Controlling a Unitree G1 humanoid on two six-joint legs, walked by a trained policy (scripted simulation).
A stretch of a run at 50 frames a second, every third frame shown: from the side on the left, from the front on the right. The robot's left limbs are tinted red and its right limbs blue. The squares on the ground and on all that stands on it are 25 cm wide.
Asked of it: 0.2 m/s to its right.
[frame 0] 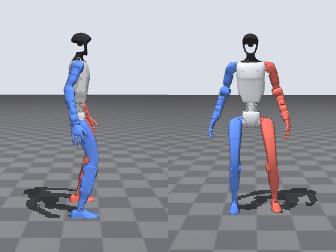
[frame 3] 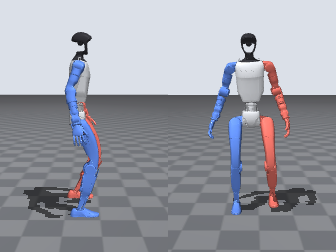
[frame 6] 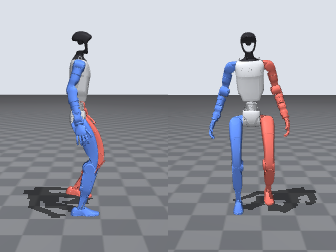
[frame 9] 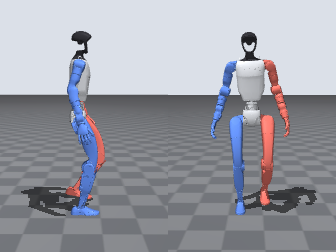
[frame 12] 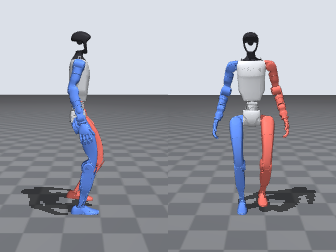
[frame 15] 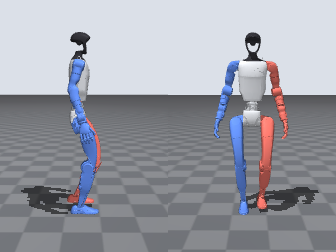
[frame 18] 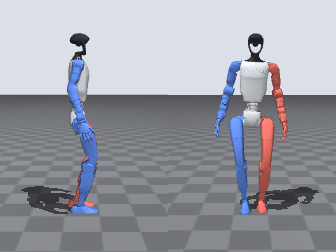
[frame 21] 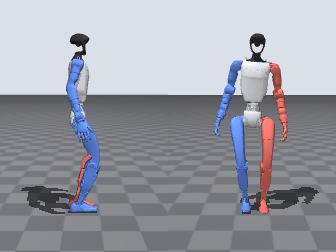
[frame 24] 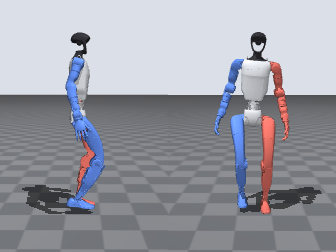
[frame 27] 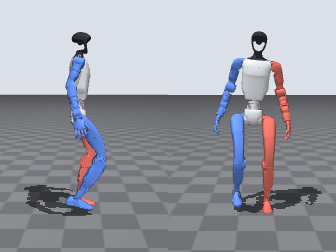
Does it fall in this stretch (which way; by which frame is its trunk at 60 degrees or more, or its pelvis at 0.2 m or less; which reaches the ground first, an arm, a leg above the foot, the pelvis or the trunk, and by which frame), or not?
no
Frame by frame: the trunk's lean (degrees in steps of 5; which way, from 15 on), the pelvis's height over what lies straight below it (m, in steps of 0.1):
0: 5, 0.8
3: 5, 0.8
6: 5, 0.8
9: 5, 0.8
12: 5, 0.8
15: 0, 0.8
18: 5, 0.8
21: 5, 0.8
24: 5, 0.8
27: 5, 0.8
